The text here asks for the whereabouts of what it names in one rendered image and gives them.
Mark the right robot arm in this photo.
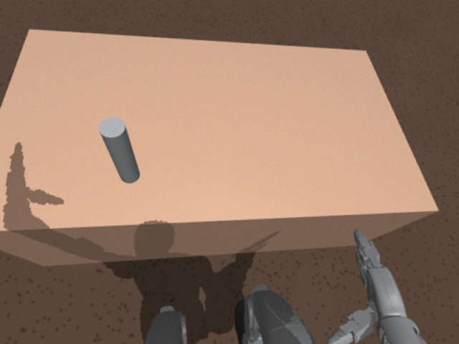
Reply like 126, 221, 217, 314
377, 316, 427, 344

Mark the right robot hand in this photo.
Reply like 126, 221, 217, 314
326, 229, 407, 344

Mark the can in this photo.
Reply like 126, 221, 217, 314
99, 118, 140, 183

